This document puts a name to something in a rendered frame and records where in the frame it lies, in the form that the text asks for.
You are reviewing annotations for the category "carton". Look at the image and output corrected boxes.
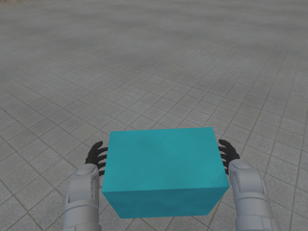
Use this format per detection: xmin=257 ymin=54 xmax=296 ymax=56
xmin=101 ymin=127 xmax=230 ymax=218

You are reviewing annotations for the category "robot right forearm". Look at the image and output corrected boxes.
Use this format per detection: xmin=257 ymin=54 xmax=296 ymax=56
xmin=228 ymin=159 xmax=281 ymax=231

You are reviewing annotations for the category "robot left hand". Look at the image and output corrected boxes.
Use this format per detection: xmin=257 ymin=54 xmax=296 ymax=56
xmin=85 ymin=141 xmax=108 ymax=176

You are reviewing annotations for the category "robot left forearm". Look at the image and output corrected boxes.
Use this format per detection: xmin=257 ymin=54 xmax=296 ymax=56
xmin=62 ymin=164 xmax=102 ymax=231

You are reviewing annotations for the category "robot right hand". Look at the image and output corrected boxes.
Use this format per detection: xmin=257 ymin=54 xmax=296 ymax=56
xmin=218 ymin=139 xmax=240 ymax=175

